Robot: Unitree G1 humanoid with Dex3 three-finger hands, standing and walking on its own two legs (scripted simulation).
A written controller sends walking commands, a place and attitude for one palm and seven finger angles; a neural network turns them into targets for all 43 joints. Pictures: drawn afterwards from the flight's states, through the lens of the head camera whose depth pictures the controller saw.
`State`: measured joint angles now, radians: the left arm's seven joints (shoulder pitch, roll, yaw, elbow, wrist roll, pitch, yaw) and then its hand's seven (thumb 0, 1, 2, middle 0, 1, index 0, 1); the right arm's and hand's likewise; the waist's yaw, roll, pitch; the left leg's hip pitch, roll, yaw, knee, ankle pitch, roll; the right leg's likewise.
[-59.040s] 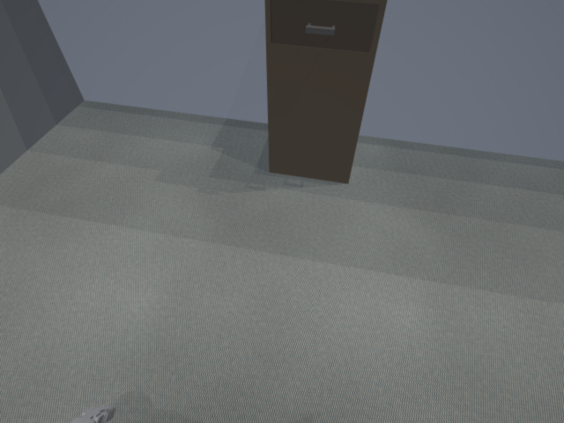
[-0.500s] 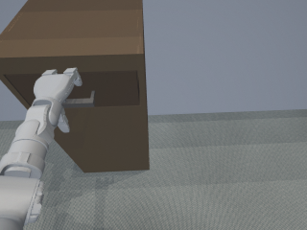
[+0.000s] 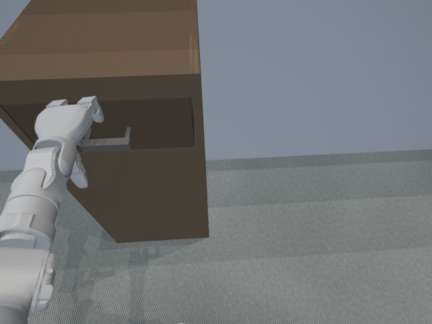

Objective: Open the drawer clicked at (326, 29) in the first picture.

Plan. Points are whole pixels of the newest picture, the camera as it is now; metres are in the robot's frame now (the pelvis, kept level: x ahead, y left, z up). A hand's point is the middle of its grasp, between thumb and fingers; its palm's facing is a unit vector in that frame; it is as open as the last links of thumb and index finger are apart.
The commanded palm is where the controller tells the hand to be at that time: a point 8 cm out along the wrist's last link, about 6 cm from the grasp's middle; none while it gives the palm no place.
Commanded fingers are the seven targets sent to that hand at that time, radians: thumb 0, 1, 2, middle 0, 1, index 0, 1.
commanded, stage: re-aim the fingers above the handle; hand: left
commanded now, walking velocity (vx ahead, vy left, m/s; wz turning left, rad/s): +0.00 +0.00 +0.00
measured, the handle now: (108, 138) +0.50 +0.25 +0.02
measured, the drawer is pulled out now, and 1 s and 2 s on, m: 0.00 0.00 0.00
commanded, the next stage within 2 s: lower the fingers behind the handle in 0.78 s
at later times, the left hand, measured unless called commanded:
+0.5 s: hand (84, 140) +0.45 +0.27 +0.07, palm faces -0.06 -0.04 -1.00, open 13.7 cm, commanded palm +0.43 +0.26 +0.13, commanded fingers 0.00 -0.50 0.30 -0.30 -1.20 -0.30 -1.20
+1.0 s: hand (86, 140) +0.45 +0.26 +0.07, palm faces -0.05 -0.05 -1.00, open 13.7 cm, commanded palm +0.44 +0.26 +0.12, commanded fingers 0.00 -0.50 0.30 -0.30 -1.20 -0.30 -1.20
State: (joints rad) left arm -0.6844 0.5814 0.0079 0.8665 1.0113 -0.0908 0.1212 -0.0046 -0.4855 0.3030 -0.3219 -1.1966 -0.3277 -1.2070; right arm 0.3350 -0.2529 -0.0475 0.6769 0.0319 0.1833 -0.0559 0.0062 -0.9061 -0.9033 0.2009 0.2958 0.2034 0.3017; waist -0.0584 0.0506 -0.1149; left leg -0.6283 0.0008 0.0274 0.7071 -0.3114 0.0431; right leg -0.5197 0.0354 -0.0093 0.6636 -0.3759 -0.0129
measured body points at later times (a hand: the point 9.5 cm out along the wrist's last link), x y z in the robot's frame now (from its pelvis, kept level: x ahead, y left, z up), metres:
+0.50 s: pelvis +0.00 +0.00 +0.00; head +0.06 -0.01 +0.44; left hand +0.45 +0.26 +0.13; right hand +0.05 -0.27 -0.13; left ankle +0.01 +0.09 -0.72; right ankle -0.04 -0.12 -0.72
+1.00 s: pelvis +0.00 +0.00 +0.00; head +0.06 +0.00 +0.44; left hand +0.45 +0.26 +0.12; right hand +0.04 -0.28 -0.13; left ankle +0.01 +0.09 -0.72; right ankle -0.04 -0.12 -0.72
